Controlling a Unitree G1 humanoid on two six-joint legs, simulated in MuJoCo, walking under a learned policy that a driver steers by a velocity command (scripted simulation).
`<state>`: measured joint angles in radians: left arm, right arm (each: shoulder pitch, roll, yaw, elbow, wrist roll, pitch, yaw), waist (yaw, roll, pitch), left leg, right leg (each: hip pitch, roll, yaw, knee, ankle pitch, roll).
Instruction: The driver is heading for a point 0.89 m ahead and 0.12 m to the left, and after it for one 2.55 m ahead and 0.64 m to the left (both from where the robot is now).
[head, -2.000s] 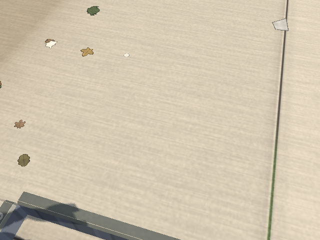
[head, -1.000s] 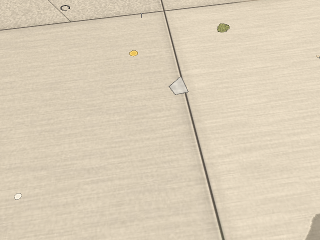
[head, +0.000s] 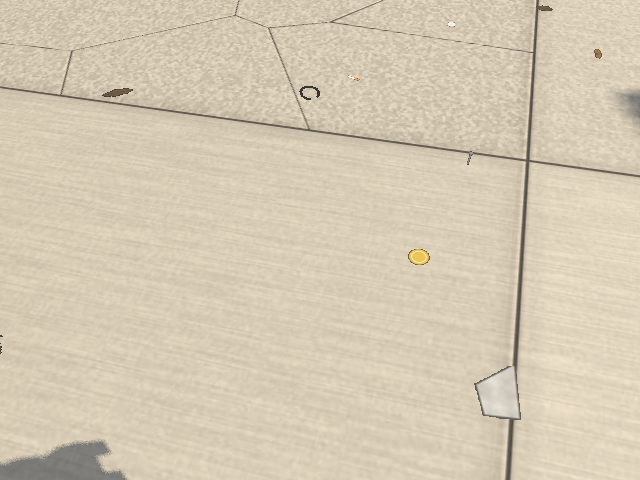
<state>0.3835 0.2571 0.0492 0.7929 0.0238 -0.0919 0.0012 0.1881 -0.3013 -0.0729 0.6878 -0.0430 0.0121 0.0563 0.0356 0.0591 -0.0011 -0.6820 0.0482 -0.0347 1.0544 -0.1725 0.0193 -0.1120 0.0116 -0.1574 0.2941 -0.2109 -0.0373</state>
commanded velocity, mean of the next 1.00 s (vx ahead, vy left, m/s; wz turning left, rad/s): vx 0.50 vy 0.00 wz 0.41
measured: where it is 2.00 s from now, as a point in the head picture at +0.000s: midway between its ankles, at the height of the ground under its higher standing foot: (252, 336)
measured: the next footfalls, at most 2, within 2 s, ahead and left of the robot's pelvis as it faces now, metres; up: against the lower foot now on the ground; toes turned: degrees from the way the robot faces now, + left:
left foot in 0.22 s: +0.26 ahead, +0.14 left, +0.00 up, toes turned +13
right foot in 0.74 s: +0.60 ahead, +0.07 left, +0.00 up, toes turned +23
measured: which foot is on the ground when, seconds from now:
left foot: up 0.00-0.20, down 0.22-0.76, up 0.78-1.00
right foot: down 0.00-0.24, up 0.26-0.72, down 0.74-1.00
